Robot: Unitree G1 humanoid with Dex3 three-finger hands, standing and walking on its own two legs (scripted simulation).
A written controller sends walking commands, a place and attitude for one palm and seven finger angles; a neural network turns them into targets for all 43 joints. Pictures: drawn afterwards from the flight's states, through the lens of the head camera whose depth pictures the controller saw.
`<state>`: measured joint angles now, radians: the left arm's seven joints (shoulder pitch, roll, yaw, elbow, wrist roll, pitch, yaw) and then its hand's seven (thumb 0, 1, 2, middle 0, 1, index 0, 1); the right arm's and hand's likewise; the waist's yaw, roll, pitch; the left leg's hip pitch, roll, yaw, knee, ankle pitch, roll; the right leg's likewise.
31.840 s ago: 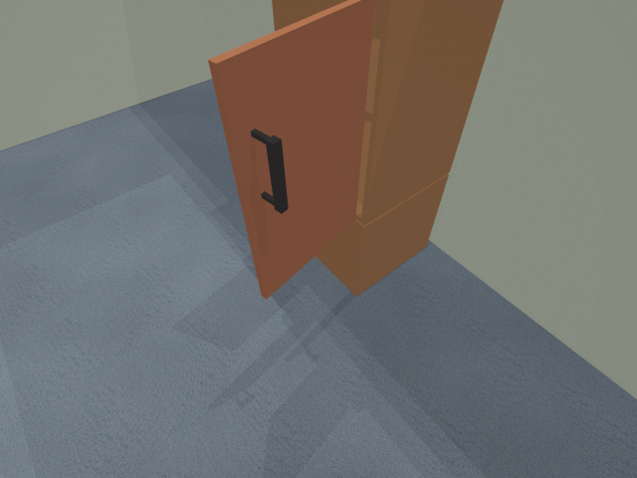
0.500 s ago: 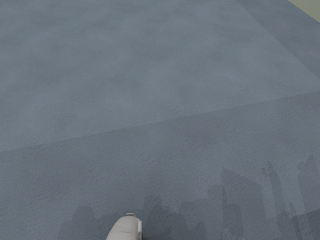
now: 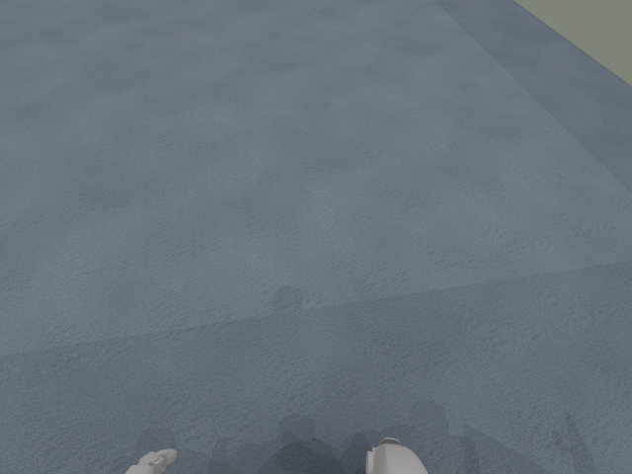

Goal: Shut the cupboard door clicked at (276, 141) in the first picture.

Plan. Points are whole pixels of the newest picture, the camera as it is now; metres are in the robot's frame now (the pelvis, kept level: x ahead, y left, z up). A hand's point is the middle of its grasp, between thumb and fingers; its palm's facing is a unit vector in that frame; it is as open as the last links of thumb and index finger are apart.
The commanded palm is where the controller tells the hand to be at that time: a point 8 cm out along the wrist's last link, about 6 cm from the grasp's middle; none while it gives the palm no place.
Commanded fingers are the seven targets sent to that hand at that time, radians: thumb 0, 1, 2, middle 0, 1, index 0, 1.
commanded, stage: turn to face it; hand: left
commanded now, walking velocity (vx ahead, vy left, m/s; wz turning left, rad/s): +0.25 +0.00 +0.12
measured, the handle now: out of the picture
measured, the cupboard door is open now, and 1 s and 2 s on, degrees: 67 67 67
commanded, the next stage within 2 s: none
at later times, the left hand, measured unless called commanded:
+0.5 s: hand (221, 420) +0.23 +0.15 -0.17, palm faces -0.09 -0.97 -0.23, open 7.2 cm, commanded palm none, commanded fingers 0.00 0.90 0.90 -0.20 -0.30 -0.20 -0.30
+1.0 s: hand (263, 314) +0.41 +0.11 -0.17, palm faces -0.46 -0.84 -0.29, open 7.4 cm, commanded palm none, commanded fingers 0.00 0.90 0.90 -0.20 -0.30 -0.20 -0.30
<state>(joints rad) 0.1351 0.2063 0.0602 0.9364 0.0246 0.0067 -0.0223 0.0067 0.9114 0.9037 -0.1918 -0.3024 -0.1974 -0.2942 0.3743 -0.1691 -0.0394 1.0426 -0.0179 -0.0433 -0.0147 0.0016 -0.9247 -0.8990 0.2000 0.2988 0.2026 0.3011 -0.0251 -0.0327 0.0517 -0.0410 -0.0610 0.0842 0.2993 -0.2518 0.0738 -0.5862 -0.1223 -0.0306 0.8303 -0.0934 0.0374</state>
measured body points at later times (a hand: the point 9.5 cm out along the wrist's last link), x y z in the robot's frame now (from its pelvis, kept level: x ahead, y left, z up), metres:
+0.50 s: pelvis +0.16 -0.03 -0.01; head +0.20 -0.04 +0.44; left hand +0.23 +0.20 -0.16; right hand +0.24 -0.28 -0.15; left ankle +0.21 +0.10 -0.71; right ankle +0.17 -0.14 -0.74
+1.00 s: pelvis +0.20 -0.04 -0.02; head +0.24 -0.07 +0.42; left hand +0.43 +0.15 -0.15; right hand +0.12 -0.31 -0.17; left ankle +0.23 +0.10 -0.73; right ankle +0.14 -0.14 -0.75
